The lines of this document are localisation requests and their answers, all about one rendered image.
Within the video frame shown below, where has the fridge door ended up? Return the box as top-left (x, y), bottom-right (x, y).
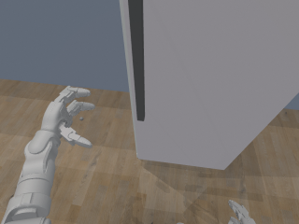
top-left (122, 0), bottom-right (299, 170)

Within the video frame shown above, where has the right robot hand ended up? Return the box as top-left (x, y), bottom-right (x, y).
top-left (228, 200), bottom-right (256, 224)

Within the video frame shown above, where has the left robot hand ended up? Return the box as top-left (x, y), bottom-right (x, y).
top-left (40, 86), bottom-right (95, 148)

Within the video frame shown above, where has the left robot forearm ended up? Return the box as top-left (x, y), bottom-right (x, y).
top-left (1, 130), bottom-right (61, 224)

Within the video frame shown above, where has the handle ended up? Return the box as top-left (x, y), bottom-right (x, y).
top-left (128, 0), bottom-right (145, 121)

